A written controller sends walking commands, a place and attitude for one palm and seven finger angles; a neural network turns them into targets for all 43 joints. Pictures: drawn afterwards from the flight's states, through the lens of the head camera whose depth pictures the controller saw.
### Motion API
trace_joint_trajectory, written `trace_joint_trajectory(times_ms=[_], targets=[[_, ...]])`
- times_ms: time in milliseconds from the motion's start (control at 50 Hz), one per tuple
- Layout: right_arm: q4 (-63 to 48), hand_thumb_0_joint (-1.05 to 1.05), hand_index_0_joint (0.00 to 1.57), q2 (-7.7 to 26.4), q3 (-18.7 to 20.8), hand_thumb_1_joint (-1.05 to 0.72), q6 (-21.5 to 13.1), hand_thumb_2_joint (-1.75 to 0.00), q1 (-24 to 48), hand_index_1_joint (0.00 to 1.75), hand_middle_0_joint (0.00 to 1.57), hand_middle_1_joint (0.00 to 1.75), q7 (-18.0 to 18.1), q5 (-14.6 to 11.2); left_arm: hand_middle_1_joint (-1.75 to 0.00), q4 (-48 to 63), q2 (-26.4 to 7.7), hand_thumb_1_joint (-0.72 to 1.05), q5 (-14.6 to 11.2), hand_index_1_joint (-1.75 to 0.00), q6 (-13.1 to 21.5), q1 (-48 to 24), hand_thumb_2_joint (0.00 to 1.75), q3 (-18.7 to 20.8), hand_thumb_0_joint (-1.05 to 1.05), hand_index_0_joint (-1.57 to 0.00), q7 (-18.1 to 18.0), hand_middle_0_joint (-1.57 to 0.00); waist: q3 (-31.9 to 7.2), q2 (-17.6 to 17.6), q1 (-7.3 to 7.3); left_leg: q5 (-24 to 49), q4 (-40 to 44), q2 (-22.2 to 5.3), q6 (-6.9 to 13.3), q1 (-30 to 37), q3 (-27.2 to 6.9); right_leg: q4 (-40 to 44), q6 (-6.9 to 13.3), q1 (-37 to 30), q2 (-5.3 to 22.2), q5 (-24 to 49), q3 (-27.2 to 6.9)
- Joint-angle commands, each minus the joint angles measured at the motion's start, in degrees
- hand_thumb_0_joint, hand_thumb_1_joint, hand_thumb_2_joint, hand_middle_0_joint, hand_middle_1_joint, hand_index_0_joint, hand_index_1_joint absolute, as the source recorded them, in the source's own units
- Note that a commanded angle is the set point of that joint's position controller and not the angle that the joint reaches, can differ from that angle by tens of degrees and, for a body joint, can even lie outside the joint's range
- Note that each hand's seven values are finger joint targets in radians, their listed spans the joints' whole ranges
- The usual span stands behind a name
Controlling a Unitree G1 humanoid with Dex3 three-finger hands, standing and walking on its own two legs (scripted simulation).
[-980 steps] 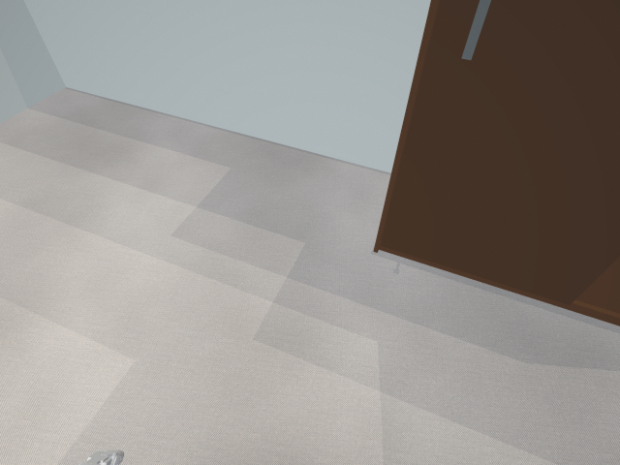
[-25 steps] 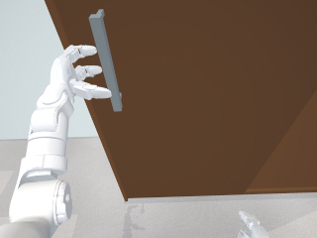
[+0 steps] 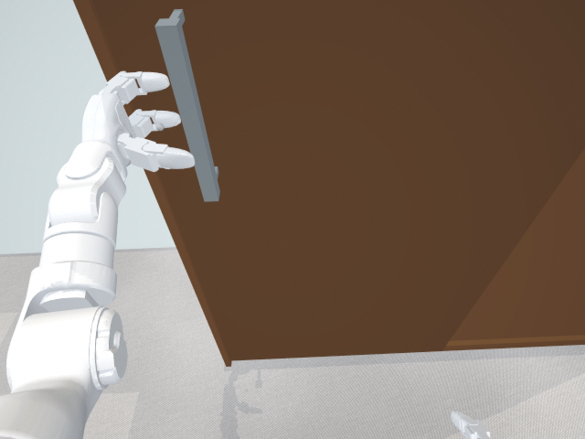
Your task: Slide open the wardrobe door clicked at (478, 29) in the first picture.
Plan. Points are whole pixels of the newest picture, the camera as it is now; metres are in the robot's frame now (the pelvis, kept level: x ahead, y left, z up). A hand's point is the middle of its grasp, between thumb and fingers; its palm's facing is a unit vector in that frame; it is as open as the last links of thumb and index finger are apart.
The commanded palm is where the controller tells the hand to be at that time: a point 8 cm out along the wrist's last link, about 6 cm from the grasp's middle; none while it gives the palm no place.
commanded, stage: slide the fingers in behind the handle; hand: left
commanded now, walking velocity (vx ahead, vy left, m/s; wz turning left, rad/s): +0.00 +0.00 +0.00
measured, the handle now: (197, 117) +0.48 +0.15 +0.22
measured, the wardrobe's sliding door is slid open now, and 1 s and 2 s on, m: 0.00 0.00 0.00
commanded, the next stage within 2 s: grip the handle and tug to test in 1.66 s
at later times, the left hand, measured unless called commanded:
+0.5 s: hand (167, 135) +0.42 +0.17 +0.23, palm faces +0.07 -1.00 +0.01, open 14.0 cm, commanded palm +0.39 +0.22 +0.23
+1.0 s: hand (191, 133) +0.42 +0.15 +0.23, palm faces +0.07 -1.00 +0.01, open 14.0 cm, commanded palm +0.39 +0.20 +0.23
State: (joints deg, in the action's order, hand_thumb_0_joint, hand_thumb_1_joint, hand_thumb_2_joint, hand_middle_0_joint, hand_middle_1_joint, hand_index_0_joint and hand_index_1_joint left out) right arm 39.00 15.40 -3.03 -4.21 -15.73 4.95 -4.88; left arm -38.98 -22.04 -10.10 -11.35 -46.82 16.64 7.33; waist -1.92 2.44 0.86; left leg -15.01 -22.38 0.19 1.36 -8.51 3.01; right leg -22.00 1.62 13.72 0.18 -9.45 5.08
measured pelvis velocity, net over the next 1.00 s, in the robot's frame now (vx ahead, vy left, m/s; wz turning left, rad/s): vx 0.00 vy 0.00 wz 0.00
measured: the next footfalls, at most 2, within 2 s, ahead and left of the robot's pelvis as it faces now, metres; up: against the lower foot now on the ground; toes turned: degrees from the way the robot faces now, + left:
none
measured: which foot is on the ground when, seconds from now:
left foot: down 0.00-1.00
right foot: down 0.00-1.00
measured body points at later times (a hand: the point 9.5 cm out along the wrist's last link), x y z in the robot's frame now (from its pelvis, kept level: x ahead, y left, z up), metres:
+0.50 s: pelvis +0.00 +0.00 +0.00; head -0.01 -0.01 +0.45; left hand +0.41 +0.23 +0.23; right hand +0.17 -0.23 -0.09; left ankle -0.04 +0.10 -0.74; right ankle +0.02 -0.10 -0.74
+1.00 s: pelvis +0.00 +0.00 +0.00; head -0.01 -0.02 +0.45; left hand +0.41 +0.20 +0.23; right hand +0.16 -0.23 -0.10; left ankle -0.04 +0.10 -0.74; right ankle +0.02 -0.10 -0.74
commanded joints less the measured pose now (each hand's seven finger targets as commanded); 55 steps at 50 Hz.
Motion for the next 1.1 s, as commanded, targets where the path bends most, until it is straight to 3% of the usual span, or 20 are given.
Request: trace_joint_trajectory(times_ms=[0,120,180,280,360,420,460,480,520,580,620,660,720,780,820,880,960,1000,1040,1080], targets=[[-9.32,0.00,0.20,6.81,2.58,-0.90,-3.03,-0.90,4.87,0.30,0.20,0.30,0.08,-0.20,-1.20,15.86,-14.07,-0.50,-0.73,-1.20,4.50,-24.83,0.30,3.40,0.00,-0.30,0.26,-0.30,-17.88,-1.06,-1.10,15.83,2.40,-0.77,0.85,1.10,-3.02,0.68,0.54,-12.48,1.06,14.64,-3.77],[-9.98,0.00,0.20,6.76,2.45,-0.90,-2.90,-0.90,6.32,0.30,0.20,0.30,-0.01,-0.46,-1.20,19.38,-12.88,-0.50,-1.68,-1.20,1.97,-21.75,0.30,3.32,0.00,-0.30,0.31,-0.30,-15.56,-3.44,-1.07,13.69,2.98,-1.00,0.83,0.51,-3.02,1.28,0.20,-11.27,0.81,12.42,-3.56],[-10.47,0.00,0.20,6.45,2.44,-0.90,-2.90,-0.90,7.52,0.30,0.20,0.30,0.12,-0.43,-1.20,23.40,-13.16,-0.50,-1.21,-1.20,1.25,-22.58,0.30,3.16,0.00,-0.30,-0.50,-0.30,-15.88,0.09,-1.36,13.95,2.81,-0.90,0.74,1.83,-3.02,1.55,0.43,-10.92,0.90,11.38,-3.68],[-10.27,0.00,0.20,5.99,2.31,-0.90,-3.01,-0.90,8.35,0.30,0.20,0.30,0.16,-0.23,-1.20,26.53,-9.61,-0.50,-1.75,-1.20,0.68,-22.03,0.30,0.93,0.00,-0.30,-0.92,-0.30,-17.64,-0.69,-0.99,16.64,2.24,-0.93,0.50,4.04,-3.27,0.97,0.46,-11.24,0.59,13.71,-3.27],[-9.44,0.00,0.20,5.76,1.89,-0.90,-2.65,-0.90,8.58,0.30,0.20,0.30,0.13,-0.25,-1.20,24.24,-6.44,-0.50,-1.75,-1.20,-1.88,-23.03,0.30,-1.43,0.00,-0.30,-1.68,-0.30,-14.78,-1.04,-0.35,14.98,2.42,-0.63,0.17,2.85,-3.75,1.25,0.48,-9.17,0.60,12.30,-2.89],[-9.66,0.00,0.20,5.53,1.78,-0.90,-2.27,-0.90,9.26,0.30,0.20,0.30,0.07,-0.08,-1.20,25.10,-6.00,-0.50,-1.53,-1.20,-2.46,-24.15,0.30,-1.70,0.00,-0.30,-2.77,-0.30,-15.86,-1.14,-0.58,15.59,2.42,-0.57,0.15,3.38,-3.78,1.21,0.51,-9.79,0.69,12.57,-3.02],[-9.64,0.00,0.20,5.43,1.86,-0.90,-1.97,-0.90,9.07,0.30,0.20,0.30,-0.02,0.10,-1.20,24.47,-6.23,-0.50,-1.54,-1.20,-2.65,-22.77,0.30,-0.69,0.00,-0.30,-3.31,-0.30,-16.81,-4.02,-0.91,16.86,2.06,-0.54,0.29,3.12,-3.63,0.77,0.37,-10.97,0.60,14.43,-3.03],[-9.72,0.00,0.20,5.70,1.98,-0.90,-1.68,-0.90,9.21,0.30,0.20,0.30,-0.06,0.19,-1.20,24.28,-7.97,-0.50,-1.38,-1.20,-2.37,-21.54,0.30,0.64,0.00,-0.30,-3.51,-0.30,-17.02,-3.33,-1.47,17.55,2.23,-0.62,0.18,3.13,-3.54,0.80,0.41,-11.65,0.69,14.87,-2.98],[-9.83,0.00,0.20,5.28,1.74,-0.90,-1.26,-0.90,9.51,0.30,0.20,0.30,-0.17,0.18,-1.20,25.72,-7.02,-0.50,-1.01,-1.20,-2.22,-23.18,0.30,-0.47,0.00,-0.30,-3.78,-0.30,-16.80,-2.59,-1.09,18.23,2.16,-0.58,0.18,2.99,-3.26,0.67,0.40,-11.93,0.82,16.09,-3.16],[-10.38,0.00,0.20,5.27,1.86,-0.90,-0.78,-0.90,9.87,0.30,0.20,0.30,-0.39,0.29,-1.20,26.52,-7.32,-0.50,-0.75,-1.20,-2.16,-20.81,0.30,0.29,0.00,-0.30,-4.18,-0.30,-17.75,-1.92,-1.96,19.95,2.15,-0.74,-0.07,3.52,-3.16,0.28,0.56,-13.00,0.74,17.28,-2.94],[-10.53,0.00,0.20,4.80,1.78,-0.90,-0.91,-0.90,10.13,0.30,0.20,0.30,-0.37,0.18,-1.20,27.78,-3.45,-0.50,-0.89,-1.20,-2.44,-22.97,0.30,-2.90,0.00,-0.30,-4.03,-0.30,-17.40,-2.20,-0.94,19.87,1.91,-0.69,0.10,4.11,-3.18,0.31,0.43,-12.01,0.71,17.47,-3.00],[-10.36,0.00,0.20,5.06,1.89,-0.90,-0.75,-0.90,9.87,0.30,0.20,0.30,-0.38,0.33,-1.20,28.03,-6.64,-0.50,-0.90,-1.20,-2.92,-22.07,0.30,0.13,0.00,-0.30,-4.55,-0.30,-18.23,-2.72,-1.72,19.60,1.99,-0.70,0.04,3.72,-3.25,0.29,0.48,-12.93,0.58,17.40,-3.11],[-10.13,0.00,0.20,4.73,1.85,-0.90,-0.76,-0.90,10.19,0.30,0.20,0.30,-0.39,0.31,-1.20,29.26,-2.83,-0.50,-0.68,-1.20,-3.29,-24.01,0.30,-3.36,0.00,-0.30,-4.97,-0.30,-17.31,-1.12,-0.87,20.31,1.94,-0.79,-0.16,4.74,-3.41,0.44,0.57,-11.65,0.53,17.06,-2.91],[-10.06,0.00,0.20,4.97,1.89,-0.90,-0.40,-0.90,10.41,0.30,0.20,0.30,-0.50,0.49,-1.20,28.55,-3.84,-0.50,-0.72,-1.20,-3.82,-20.99,0.30,-1.78,0.00,-0.30,-5.72,-0.30,-17.30,-1.79,-1.94,20.68,2.27,-0.69,-0.33,4.30,-3.43,0.46,0.69,-12.69,0.48,16.95,-2.68],[-9.83,0.00,0.20,4.64,1.89,-0.90,-0.52,-0.90,10.42,0.30,0.20,0.30,-0.50,0.50,-1.20,29.35,-1.00,-0.50,-0.68,-1.20,-4.19,-23.54,0.30,-4.23,0.00,-0.30,-6.03,-0.30,-16.79,-2.64,-0.94,19.70,2.20,-0.69,-0.13,4.39,-3.31,0.66,0.44,-11.76,0.44,16.58,-2.72],[-9.72,0.00,0.20,4.95,1.95,-0.90,-0.07,-0.90,10.54,0.30,0.20,0.30,-0.48,0.62,-1.20,27.82,-4.28,-0.50,-0.55,-1.20,-4.71,-20.77,0.30,-0.93,0.00,-0.30,-6.84,-0.30,-16.80,-2.60,-2.12,18.91,2.60,-0.48,-0.08,3.49,-2.97,0.96,0.45,-13.01,0.51,16.04,-2.89],[-10.07,0.00,0.20,4.40,1.87,-0.90,-0.22,-0.90,10.72,0.30,0.20,0.30,-0.75,0.77,-1.20,31.12,-1.80,-0.50,-0.30,-1.20,-4.24,-21.74,0.30,-2.86,0.00,-0.30,-7.36,-0.30,-18.58,-3.28,-1.87,20.77,2.38,-0.51,-0.04,4.13,-2.79,0.45,0.45,-14.34,0.49,18.54,-2.99],[-10.42,0.00,0.20,4.59,2.01,-0.90,0.05,-0.90,11.14,0.30,0.20,0.30,-0.82,0.73,-1.20,31.99,-2.94,-0.50,-0.37,-1.20,-4.03,-19.79,0.30,-1.71,0.00,-0.30,-7.56,-0.30,-18.40,-3.28,-2.50,21.27,2.60,-0.67,-0.14,4.21,-2.74,0.56,0.51,-14.83,0.49,18.63,-2.98],[-9.90,0.00,0.20,4.20,1.88,-0.90,0.01,-0.90,11.03,0.30,0.20,0.30,-0.85,0.59,-1.20,30.59,1.01,-0.50,-0.33,-1.20,-4.87,-20.93,0.30,-4.97,0.00,-0.30,-7.48,-0.30,-16.17,-3.74,-1.39,19.97,2.56,-0.68,-0.15,4.25,-2.75,0.84,0.34,-12.69,0.35,17.59,-2.73],[-10.00,0.00,0.20,4.61,2.06,-0.90,0.15,-0.90,11.21,0.30,0.20,0.30,-0.79,0.74,-1.20,30.32,-1.58,-0.50,-0.26,-1.20,-5.25,-20.24,0.30,-2.68,0.00,-0.30,-7.97,-0.30,-16.36,-3.36,-2.20,18.89,2.72,-0.49,0.04,3.78,-2.64,1.21,0.35,-13.50,0.41,16.56,-2.99]])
